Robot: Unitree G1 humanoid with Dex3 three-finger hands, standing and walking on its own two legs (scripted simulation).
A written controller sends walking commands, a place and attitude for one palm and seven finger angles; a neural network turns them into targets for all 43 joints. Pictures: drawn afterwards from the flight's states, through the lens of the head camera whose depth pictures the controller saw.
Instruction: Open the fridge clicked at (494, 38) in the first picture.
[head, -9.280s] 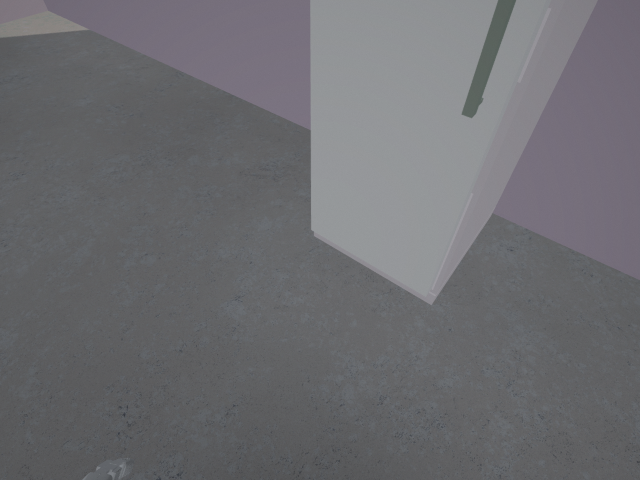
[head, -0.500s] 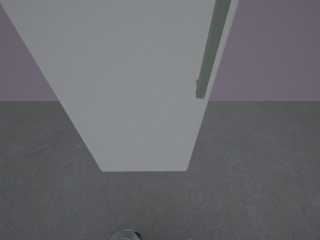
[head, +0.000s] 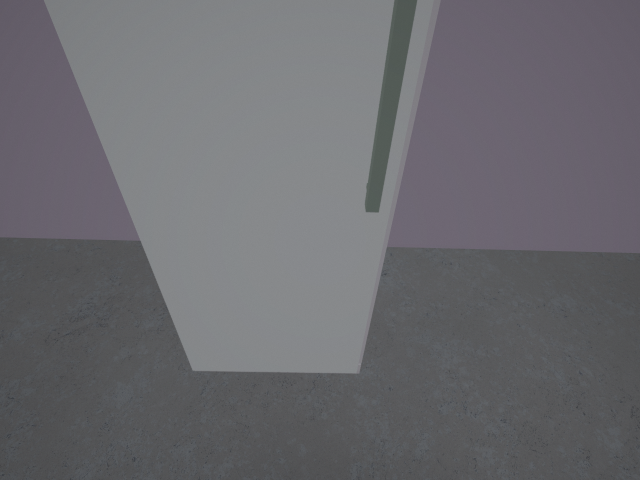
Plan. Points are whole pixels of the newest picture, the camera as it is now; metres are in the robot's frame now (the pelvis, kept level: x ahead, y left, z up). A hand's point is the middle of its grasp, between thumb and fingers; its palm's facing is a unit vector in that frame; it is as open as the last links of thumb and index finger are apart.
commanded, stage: come to a stop and stand still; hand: right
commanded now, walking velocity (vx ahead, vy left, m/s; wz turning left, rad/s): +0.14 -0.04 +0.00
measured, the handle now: (388, 87) +0.58 -0.06 +0.25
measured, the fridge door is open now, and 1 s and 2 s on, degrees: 0 0 0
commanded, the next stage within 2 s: look again from close up in 0.90 s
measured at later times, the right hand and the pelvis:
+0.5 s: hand out of the picture +0.03 -0.19 -0.16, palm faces +0.06 +0.98 -0.21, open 7.3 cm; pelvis +0.00 -0.01 +0.00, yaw -1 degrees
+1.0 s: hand out of the picture -0.01 -0.15 -0.17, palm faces +0.07 +0.99 -0.15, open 7.3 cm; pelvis +0.01 +0.00 +0.01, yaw -1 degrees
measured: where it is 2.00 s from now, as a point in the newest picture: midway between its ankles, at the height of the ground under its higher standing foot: outside the picture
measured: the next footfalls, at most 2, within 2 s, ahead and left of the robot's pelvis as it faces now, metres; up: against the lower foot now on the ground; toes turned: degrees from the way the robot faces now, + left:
right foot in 0.16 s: +0.05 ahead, -0.10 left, +0.00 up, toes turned -5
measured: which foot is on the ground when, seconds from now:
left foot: down 0.00-1.00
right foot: up 0.00-0.14, down 0.16-1.00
